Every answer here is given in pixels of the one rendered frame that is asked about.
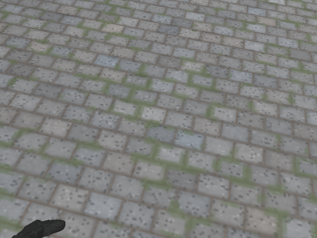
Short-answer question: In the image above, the robot left hand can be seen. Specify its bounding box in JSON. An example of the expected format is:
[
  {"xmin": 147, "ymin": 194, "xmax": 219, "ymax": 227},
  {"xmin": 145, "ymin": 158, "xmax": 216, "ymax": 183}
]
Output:
[{"xmin": 12, "ymin": 219, "xmax": 65, "ymax": 238}]

